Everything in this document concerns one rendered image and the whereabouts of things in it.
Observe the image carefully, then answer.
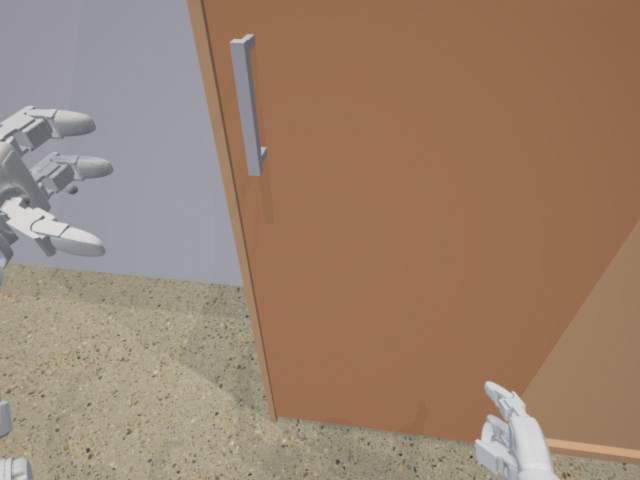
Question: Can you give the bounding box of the left robot upper arm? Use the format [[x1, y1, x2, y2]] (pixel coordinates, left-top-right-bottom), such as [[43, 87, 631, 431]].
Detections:
[[0, 457, 33, 480]]

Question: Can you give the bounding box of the right robot hand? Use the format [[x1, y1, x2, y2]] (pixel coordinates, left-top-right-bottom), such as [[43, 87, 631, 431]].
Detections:
[[475, 381, 555, 480]]

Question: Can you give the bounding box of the handle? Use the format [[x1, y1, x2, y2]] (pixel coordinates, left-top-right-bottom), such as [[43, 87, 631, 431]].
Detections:
[[229, 34, 267, 176]]

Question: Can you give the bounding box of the left robot hand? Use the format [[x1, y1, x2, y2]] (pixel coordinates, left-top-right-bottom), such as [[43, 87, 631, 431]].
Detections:
[[0, 106, 113, 257]]

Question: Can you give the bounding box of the wardrobe door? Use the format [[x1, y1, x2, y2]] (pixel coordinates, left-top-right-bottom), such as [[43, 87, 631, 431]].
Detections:
[[504, 219, 640, 450], [203, 0, 640, 442]]

